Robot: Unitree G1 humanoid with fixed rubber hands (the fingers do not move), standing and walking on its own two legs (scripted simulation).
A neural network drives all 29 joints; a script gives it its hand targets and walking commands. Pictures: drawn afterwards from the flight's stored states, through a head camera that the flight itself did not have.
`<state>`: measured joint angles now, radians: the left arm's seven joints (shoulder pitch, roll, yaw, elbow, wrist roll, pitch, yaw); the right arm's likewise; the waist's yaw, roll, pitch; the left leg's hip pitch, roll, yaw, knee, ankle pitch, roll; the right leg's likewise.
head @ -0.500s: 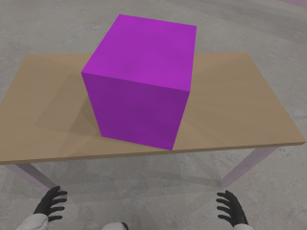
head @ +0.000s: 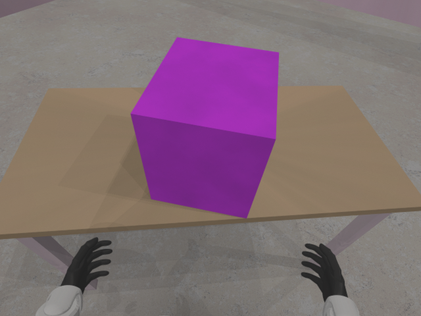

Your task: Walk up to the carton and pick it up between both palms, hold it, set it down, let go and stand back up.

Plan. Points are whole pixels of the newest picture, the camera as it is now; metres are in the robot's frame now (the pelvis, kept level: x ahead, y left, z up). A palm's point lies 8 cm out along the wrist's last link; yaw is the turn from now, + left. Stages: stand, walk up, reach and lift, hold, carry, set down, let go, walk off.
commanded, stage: reach and lift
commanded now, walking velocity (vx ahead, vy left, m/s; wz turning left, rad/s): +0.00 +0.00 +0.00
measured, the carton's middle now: (212, 129) +0.51 +0.03 +0.04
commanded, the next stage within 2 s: none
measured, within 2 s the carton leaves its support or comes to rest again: neither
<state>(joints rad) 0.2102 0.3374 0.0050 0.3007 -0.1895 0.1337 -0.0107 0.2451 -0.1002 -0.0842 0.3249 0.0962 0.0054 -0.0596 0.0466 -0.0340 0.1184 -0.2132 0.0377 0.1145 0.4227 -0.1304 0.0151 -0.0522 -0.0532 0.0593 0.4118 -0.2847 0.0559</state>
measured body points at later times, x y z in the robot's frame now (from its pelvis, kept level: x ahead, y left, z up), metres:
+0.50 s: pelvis +0.02 -0.02 +0.00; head +0.03 +0.00 +0.45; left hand +0.20 +0.27 -0.01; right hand +0.23 -0.20 -0.01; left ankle +0.07 +0.11 -0.74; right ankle -0.03 -0.17 -0.74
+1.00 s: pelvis +0.02 -0.02 +0.00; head +0.04 +0.00 +0.45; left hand +0.27 +0.26 +0.04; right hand +0.28 -0.18 +0.03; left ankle +0.07 +0.11 -0.74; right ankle -0.03 -0.17 -0.74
